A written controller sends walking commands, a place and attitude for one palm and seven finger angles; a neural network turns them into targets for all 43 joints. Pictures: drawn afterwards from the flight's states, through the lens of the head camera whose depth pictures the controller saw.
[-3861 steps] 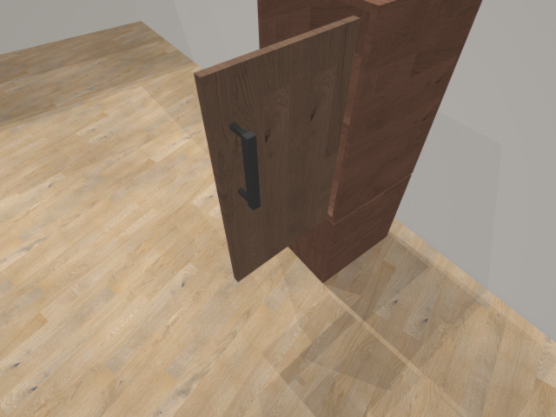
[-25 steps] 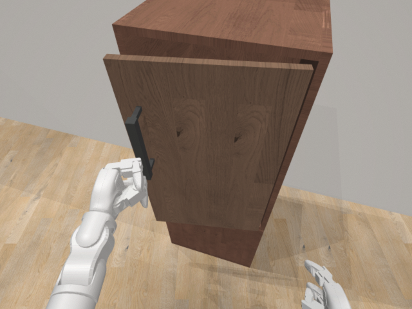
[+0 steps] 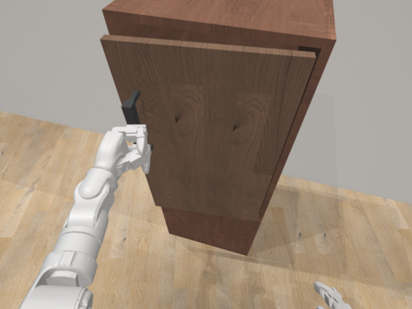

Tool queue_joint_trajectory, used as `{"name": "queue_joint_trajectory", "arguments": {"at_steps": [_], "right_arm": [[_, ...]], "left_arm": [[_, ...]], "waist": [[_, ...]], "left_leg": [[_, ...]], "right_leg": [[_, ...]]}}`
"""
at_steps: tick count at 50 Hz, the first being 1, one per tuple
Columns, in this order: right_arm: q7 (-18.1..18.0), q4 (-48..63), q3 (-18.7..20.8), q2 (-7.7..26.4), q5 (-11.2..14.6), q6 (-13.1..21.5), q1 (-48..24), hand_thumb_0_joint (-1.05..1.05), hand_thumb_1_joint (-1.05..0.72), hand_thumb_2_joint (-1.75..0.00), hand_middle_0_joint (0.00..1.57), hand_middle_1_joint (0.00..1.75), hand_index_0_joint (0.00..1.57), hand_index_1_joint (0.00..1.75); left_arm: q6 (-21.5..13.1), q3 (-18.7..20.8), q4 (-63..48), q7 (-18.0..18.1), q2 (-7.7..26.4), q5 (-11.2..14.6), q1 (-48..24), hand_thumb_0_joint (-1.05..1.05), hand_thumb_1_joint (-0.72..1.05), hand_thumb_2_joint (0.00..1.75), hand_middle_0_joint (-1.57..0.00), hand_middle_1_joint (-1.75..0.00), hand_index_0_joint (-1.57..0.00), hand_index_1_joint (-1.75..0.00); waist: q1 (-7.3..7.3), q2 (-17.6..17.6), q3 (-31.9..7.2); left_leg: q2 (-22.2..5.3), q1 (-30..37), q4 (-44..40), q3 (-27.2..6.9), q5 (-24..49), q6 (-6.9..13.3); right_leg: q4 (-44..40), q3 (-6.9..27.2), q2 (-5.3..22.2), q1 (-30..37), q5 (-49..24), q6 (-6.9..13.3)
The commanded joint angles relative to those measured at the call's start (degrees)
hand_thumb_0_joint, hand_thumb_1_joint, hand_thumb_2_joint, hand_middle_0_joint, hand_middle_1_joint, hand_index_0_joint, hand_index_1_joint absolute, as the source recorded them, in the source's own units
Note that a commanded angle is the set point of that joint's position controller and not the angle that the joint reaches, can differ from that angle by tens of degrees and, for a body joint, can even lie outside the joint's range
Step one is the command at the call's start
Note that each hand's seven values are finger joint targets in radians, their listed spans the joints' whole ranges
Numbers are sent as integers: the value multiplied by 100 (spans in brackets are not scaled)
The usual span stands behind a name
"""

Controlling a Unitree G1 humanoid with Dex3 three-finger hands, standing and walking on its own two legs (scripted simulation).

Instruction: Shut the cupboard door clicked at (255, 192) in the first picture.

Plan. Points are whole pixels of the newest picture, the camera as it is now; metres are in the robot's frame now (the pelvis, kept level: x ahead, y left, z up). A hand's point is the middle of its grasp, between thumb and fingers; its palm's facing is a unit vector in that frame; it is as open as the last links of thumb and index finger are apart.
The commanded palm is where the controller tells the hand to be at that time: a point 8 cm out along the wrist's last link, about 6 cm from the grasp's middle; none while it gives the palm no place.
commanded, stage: push the door shut along its arc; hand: left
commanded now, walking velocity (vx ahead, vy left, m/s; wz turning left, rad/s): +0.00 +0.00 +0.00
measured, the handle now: (140, 130) +0.46 +0.15 +0.09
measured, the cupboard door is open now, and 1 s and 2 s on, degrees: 7 0 0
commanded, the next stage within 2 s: pull the fist back off the door in 0.64 s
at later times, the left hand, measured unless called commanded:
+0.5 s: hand (150, 143) +0.42 +0.12 +0.09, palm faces -0.32 -0.95 -0.03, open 3.2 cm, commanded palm +0.43 +0.15 +0.09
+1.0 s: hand (160, 140) +0.43 +0.10 +0.09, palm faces +0.01 -1.00 -0.04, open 3.3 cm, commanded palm +0.42 +0.13 +0.09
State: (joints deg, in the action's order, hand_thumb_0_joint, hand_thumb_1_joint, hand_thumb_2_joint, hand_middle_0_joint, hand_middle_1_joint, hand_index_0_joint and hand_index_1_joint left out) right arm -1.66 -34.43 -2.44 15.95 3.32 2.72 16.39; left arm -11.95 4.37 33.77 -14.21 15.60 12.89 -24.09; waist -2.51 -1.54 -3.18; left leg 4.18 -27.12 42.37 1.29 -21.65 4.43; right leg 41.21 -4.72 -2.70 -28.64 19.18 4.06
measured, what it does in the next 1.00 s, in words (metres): shifts its weight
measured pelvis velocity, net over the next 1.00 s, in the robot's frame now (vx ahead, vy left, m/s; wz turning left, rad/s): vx -0.05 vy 0.03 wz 0.05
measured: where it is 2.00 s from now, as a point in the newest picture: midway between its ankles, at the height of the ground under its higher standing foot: outside the picture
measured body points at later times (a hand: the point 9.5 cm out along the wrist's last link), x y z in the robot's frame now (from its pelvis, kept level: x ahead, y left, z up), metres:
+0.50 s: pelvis -0.01 +0.02 -0.01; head +0.04 +0.02 +0.44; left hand +0.43 +0.18 +0.10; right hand +0.07 -0.24 -0.12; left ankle +0.00 +0.07 -0.71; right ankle +0.02 -0.07 -0.71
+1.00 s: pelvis -0.05 +0.03 -0.02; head +0.02 +0.04 +0.42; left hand +0.42 +0.16 +0.09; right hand +0.04 -0.23 -0.14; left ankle +0.00 +0.07 -0.71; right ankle +0.02 -0.07 -0.71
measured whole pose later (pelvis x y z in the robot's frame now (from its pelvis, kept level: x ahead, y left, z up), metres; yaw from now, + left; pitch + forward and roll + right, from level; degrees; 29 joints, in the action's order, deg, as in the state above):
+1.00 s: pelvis -0.05 +0.03 -0.02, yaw +3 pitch +12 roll -1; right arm 1.4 -40.8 -2.0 15.1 -0.3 5.7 17.5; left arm -19.7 0.2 64.7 7.6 8.7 7.3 -52.9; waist -5.5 -1.1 -5.4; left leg 7.2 -42.8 50.8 0.6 -20.2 5.6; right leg 49.6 -5.5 0.2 -43.3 18.5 2.0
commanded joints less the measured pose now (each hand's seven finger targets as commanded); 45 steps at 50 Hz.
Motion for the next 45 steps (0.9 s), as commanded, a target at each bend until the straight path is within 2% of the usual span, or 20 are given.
{"name": "queue_joint_trajectory", "arguments": {"at_steps": [1,6,7,10,13,14,22,24,25,26,28,30,33,37,38,39,41,43,44,45], "right_arm": [[-48,670,316,777,21,244,-116,0,-90,-90,20,30,20,30],[-31,567,343,834,3,204,64,0,-90,-90,20,30,20,30],[-22,542,341,817,-5,205,87,0,-90,-90,20,30,20,30],[-22,497,350,886,-15,172,210,0,-90,-90,20,30,20,30],[-12,472,342,879,-22,164,245,0,-90,-90,20,30,20,30],[-18,449,365,904,-28,163,305,0,-90,-90,20,30,20,30],[-11,213,380,929,-35,179,445,0,-90,-90,20,30,20,30],[-38,158,380,980,-36,189,512,0,-90,-90,20,30,20,30],[-40,141,381,986,-44,213,503,0,-90,-90,20,30,20,30],[-42,99,372,970,-38,244,484,0,-90,-90,20,30,20,30],[-51,14,382,998,-59,311,521,0,-90,-90,20,30,20,30],[-75,-69,391,1040,-74,350,580,0,-90,-90,20,30,20,30],[-119,-162,341,1061,-61,443,563,0,-90,-90,20,30,20,30],[-164,-268,338,1096,-47,553,565,0,-90,-90,20,30,20,30],[-154,-255,374,981,-99,606,388,0,-90,-90,20,30,20,30],[-71,-290,352,970,-154,636,428,0,-90,-90,20,30,20,30],[80,-241,371,909,-243,618,468,0,-90,-90,20,30,20,30],[168,-273,414,900,-317,544,586,0,-90,-90,20,30,20,30],[178,-262,429,925,-350,512,678,0,-90,-90,20,30,20,30],[211,-247,434,916,-357,484,697,0,-90,-90,20,30,20,30]], "left_arm": [[-437,124,-787,-150,646,50,-3017,0,90,90,-130,-150,-130,-150],[-521,90,-279,-285,686,2,-3472,0,90,90,-130,-150,-130,-150],[-539,-41,-151,-322,514,13,-3620,0,90,90,-130,-150,-130,-150],[-615,186,226,-414,789,38,-3770,0,90,90,-130,-150,-130,-150],[-726,103,439,-491,710,45,-4241,0,90,90,-130,-150,-130,-150],[-774,241,492,-481,861,36,-4314,0,90,90,-130,-150,-130,-150],[-869,-331,997,-574,280,26,-5459,0,90,90,-130,-150,-130,-150],[-901,-258,1117,-571,445,9,-5754,0,90,90,-130,-150,-130,-150],[-930,-337,1084,-575,372,-5,-5919,0,90,90,-130,-150,-130,-150],[-925,-593,1174,-591,74,-13,-6091,0,90,90,-130,-150,-130,-150],[-932,-749,1183,-571,-101,-15,-6384,0,90,90,-130,-150,-130,-150],[-937,-756,1249,-555,-56,-42,-6549,0,90,90,-130,-150,-130,-150],[-863,-977,1416,-562,-335,-14,-6743,0,90,90,-130,-150,-130,-150],[-810,-1134,1458,-501,-526,-21,-6973,0,90,90,-130,-150,-130,-150],[-737,-78,1439,601,-650,494,-7249,0,90,90,-130,-150,-130,-150],[-731,-201,1597,1201,-803,327,-6906,0,90,90,-130,-150,-130,-150],[-713,-365,1549,1815,-1227,123,-6720,0,90,90,-130,-150,-130,-150],[-786,-472,1509,2135,-1180,-202,-6694,0,90,90,-130,-150,-130,-150],[-865,-398,1586,2183,-940,-386,-6639,0,90,90,-130,-150,-130,-150],[-964,-575,1555,2159,-942,-581,-6676,0,90,90,-130,-150,-130,-150]], "waist": [[-285,265,-1520],[-344,-21,-1903],[-397,-12,-1943],[-375,268,-1943],[-453,157,-1879],[-416,109,-1950],[-782,13,-1699],[-845,80,-1675],[-868,53,-1844],[-949,-103,-1757],[-1022,-293,-1808],[-1052,-259,-1910],[-1163,-120,-1783],[-1205,-244,-1790],[-864,-267,-1666],[-903,-127,-1685],[-965,-135,-1798],[-1051,122,-2054],[-1068,413,-2167],[-1109,384,-2237]], "left_leg": [[-293,492,-495,-505,1041,-218],[-307,757,-413,-589,1281,-263],[-309,806,-395,-597,1329,-265],[-318,640,-374,-615,1425,-262],[-314,595,-342,-611,1355,-260],[-320,676,-324,-637,1505,-274],[-393,912,-345,-882,957,-309],[-387,842,-356,-950,720,-294],[-393,920,-376,-1033,624,-311],[-422,1019,-398,-1110,485,-338],[-450,1208,-437,-1303,182,-392],[-467,1283,-432,-1415,153,-438],[-465,1075,-452,-1464,-375,-384],[-567,1190,-551,-1787,-746,-503],[-518,651,-637,-1705,-1118,-626],[-530,593,-684,-1745,-1280,-642],[-517,593,-638,-1725,-1209,-678],[-449,528,-430,-1454,-866,-566],[-405,430,-352,-1371,-674,-513],[-411,426,-290,-1317,-614,-458]], "right_leg": [[-530,614,272,572,-1129,-207],[-371,524,239,330,-1232,-175],[-351,501,231,242,-1251,-181],[-295,493,208,302,-1353,-170],[-265,491,194,133,-1283,-170],[-215,461,187,96,-1335,-148],[-215,337,136,-834,-650,-163],[-189,326,148,-958,-484,-151],[-150,321,159,-1001,-423,-151],[-112,291,154,-1265,-347,-150],[-27,276,171,-1617,-220,-151],[48,257,182,-1754,-212,-145],[93,273,193,-1963,-2,-174],[324,277,219,-2406,112,-199],[305,238,206,-2260,202,-197],[308,175,181,-2139,251,-231],[379,148,196,-2121,177,-254],[277,193,193,-1866,66,-275],[234,220,190,-1665,33,-279],[203,264,201,-1639,51,-283]]}}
